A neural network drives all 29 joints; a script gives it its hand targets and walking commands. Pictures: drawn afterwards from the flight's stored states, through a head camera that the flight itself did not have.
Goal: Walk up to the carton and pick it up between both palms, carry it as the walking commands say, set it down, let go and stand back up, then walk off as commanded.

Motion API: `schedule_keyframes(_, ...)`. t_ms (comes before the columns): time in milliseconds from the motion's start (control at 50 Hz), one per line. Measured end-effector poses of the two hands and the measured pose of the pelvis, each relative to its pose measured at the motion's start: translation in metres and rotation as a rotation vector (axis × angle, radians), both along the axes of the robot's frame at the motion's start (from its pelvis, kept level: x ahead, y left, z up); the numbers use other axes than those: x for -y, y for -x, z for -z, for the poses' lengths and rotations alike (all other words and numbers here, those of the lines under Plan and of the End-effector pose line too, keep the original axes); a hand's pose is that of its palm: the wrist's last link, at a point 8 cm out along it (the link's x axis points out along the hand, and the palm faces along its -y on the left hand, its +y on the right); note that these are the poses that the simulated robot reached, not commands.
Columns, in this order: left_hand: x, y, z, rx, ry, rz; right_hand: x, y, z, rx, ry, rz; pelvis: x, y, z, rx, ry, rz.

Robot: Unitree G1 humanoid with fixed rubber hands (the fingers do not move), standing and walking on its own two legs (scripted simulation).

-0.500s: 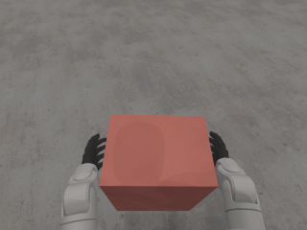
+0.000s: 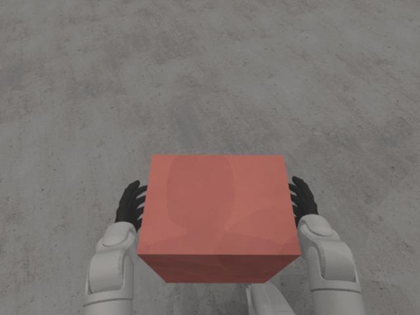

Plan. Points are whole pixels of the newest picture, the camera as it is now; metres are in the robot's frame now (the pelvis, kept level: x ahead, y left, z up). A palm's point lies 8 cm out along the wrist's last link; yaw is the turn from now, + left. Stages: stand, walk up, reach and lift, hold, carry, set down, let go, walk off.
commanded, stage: carry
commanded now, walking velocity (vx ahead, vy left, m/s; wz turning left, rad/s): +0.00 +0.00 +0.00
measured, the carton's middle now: (216, 228) +0.30 +0.00 -0.06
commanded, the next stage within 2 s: none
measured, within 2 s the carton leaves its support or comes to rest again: neither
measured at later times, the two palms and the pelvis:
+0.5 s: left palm (163, 70) +0.69 +0.10 +0.06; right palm (287, 65) +0.68 -0.23 +0.03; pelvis +0.40 -0.07 +0.03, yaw +0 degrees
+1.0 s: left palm (189, 12) +0.98 +0.02 +0.06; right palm out of the picture +0.99 -0.31 +0.05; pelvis +0.70 -0.15 +0.03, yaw +1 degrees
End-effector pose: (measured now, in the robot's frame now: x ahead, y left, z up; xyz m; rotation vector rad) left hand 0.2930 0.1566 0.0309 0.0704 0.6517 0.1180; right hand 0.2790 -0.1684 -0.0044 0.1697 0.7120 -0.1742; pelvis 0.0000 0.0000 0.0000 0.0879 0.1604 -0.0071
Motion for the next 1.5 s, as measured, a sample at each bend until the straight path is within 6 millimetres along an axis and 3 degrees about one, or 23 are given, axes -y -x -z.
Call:
schedule_keyframes(60,0.011,-0.043,0.002,0.004,0.023,-0.046,0.011,-0.054,0.000,0.005,0.011,-0.038,0.017,-0.051,0.001,0.041,0.020,-0.027)
schedule_keyframes(140,0.018,-0.096,-0.002,-0.002,0.061,-0.091,0.020,-0.120,-0.016,-0.001,0.049,-0.084,0.035,-0.110,-0.014,0.056,0.021,-0.059)
schedule_keyframes(260,0.030,-0.182,-0.002,-0.009,0.100,-0.104,0.032,-0.214,-0.033,-0.006,0.101,-0.108,0.052,-0.201,-0.026,0.076,0.027,-0.061)
schedule_keyframes(360,0.039,-0.280,-0.004,0.014,0.094,-0.071,0.041,-0.301,-0.033,0.016,0.101,-0.080,0.055,-0.294,-0.016,0.075,0.035,-0.039)
schedule_keyframes(440,0.049,-0.349,-0.019,0.015,0.047,-0.051,0.050,-0.363,-0.031,0.019,0.054,-0.059,0.062,-0.356,-0.021,0.031,0.021,-0.017)
schedule_keyframes(520,0.065,-0.408,-0.033,0.027,-0.007,-0.032,0.065,-0.419,-0.030,0.031,0.001,-0.040,0.074,-0.409,-0.027,-0.003,0.010,-0.009)
schedule_keyframes(640,0.096,-0.488,-0.037,0.063,0.005,-0.069,0.096,-0.511,-0.036,0.067,0.003,-0.071,0.112,-0.498,-0.022,0.055,0.004,-0.034)
schedule_keyframes(840,0.129,-0.594,-0.036,0.026,0.072,-0.078,0.131,-0.619,-0.057,0.031,0.072,-0.084,0.146,-0.606,-0.041,0.090,0.017,-0.032)
schedule_keyframes(980,0.134,-0.675,-0.027,0.012,0.108,-0.077,0.136,-0.695,-0.056,0.015,0.100,-0.077,0.149,-0.688,-0.032,0.067,0.036,-0.021)
schedule_keyframes(1060,0.138,-0.723,-0.034,0.017,0.070,-0.058,0.140,-0.737,-0.051,0.021,0.069,-0.063,0.152,-0.732,-0.030,0.032,0.050,-0.008)
schedule_keyframes(1160,0.152,-0.778,-0.036,0.032,0.034,-0.047,0.153,-0.793,-0.045,0.037,0.041,-0.059,0.165,-0.786,-0.027,0.033,0.035,-0.007)
schedule_keyframes(1260,0.163,-0.835,-0.025,0.036,0.058,-0.059,0.165,-0.857,-0.045,0.042,0.070,-0.073,0.179,-0.846,-0.021,0.068,0.013,-0.013)
schedule_keyframes(1400,0.175,-0.939,0.008,-0.019,0.067,-0.036,0.177,-0.951,-0.015,-0.013,0.076,-0.047,0.185,-0.946,-0.001,0.039,0.008,0.007)
schedule_keyframes(1500,0.201,-1.029,0.008,-0.018,0.010,0.029,0.201,-1.020,0.004,-0.009,0.016,0.024,0.194,-1.021,0.004,-0.048,0.016,0.035)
